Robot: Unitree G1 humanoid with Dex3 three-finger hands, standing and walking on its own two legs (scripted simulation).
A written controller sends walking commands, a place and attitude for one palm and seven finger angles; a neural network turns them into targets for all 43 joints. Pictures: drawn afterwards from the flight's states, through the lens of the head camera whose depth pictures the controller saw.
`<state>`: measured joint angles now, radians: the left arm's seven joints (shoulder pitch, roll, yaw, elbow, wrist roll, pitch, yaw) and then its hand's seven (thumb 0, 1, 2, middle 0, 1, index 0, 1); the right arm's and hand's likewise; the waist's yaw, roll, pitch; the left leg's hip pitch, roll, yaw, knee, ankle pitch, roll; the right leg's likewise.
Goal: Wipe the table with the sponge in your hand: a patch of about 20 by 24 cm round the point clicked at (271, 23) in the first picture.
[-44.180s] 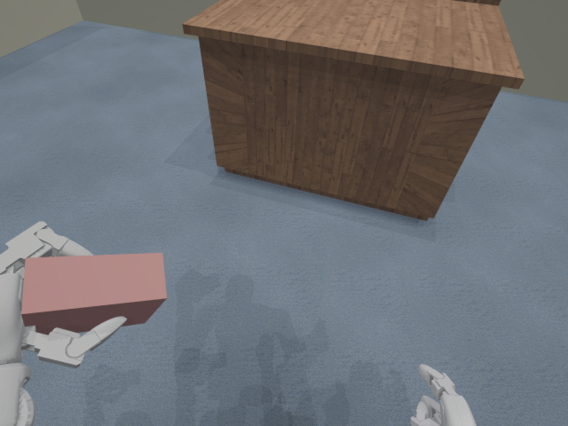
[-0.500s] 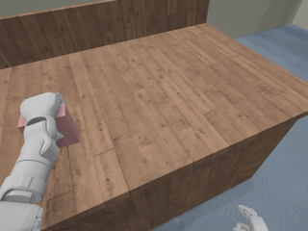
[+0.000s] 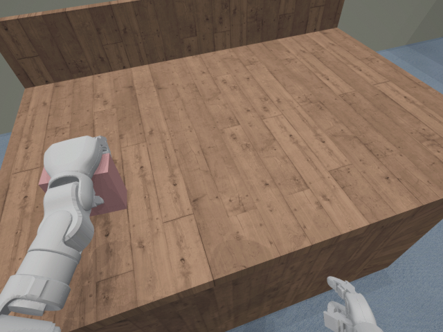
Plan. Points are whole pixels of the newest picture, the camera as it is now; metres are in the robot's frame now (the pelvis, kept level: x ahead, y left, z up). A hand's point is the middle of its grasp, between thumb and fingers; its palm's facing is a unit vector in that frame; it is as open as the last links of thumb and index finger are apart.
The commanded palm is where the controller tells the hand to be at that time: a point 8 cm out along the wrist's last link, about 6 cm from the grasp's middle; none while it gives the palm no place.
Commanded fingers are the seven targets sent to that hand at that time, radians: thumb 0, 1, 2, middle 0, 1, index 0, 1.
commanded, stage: wipe back along the first lane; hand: left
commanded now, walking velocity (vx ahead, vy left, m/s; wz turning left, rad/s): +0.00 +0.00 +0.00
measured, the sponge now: (92, 193) +0.33 +0.31 +0.05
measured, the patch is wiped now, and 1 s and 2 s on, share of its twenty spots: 1.00 1.00 1.00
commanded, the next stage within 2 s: lift the sponge slowly off the table in 1.48 s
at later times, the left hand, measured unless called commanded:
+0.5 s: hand (91, 197) +0.29 +0.27 +0.10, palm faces +0.02 -0.05 -1.00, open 9.5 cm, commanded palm +0.25 +0.26 +0.13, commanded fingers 0.00 0.10 1.30 -1.20 -1.60 -1.20 -1.60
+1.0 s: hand (90, 219) +0.25 +0.25 +0.10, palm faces +0.06 -0.06 -1.00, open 9.5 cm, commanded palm +0.21 +0.24 +0.13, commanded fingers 0.00 0.10 1.30 -1.20 -1.60 -1.20 -1.60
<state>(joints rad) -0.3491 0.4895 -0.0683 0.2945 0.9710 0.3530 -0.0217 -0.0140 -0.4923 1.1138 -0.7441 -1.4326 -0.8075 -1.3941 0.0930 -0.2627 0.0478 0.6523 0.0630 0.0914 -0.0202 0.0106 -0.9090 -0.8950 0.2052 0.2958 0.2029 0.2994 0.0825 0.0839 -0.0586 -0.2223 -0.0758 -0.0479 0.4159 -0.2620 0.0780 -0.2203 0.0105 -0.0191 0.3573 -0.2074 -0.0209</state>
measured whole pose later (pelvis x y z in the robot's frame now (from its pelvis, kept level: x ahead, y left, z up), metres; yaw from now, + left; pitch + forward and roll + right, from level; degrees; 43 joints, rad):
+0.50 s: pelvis -0.01 -0.03 +0.00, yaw -1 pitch +1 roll -1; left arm -0.18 0.51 -0.03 0.19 0.94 0.41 -0.01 -0.01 -0.47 1.11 -0.72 -1.47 -0.78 -1.43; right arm 0.06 -0.29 0.05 0.64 0.08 0.10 -0.03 0.01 -0.91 -0.90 0.20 0.30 0.20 0.30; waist 0.07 0.08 -0.06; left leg -0.19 -0.04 -0.03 0.44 -0.28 0.04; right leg -0.21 0.05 0.00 0.41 -0.22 -0.04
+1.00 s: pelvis -0.01 -0.04 -0.01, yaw -2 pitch +1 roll +0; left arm 0.06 0.50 0.00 -0.05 0.90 0.41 0.02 -0.01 -0.47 1.11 -0.71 -1.48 -0.77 -1.44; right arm 0.08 -0.29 0.04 0.64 0.08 0.09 -0.03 0.01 -0.91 -0.90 0.20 0.30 0.20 0.30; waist 0.08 0.11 -0.07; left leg -0.19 -0.03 -0.02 0.48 -0.30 0.03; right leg -0.22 0.06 0.00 0.46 -0.25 -0.05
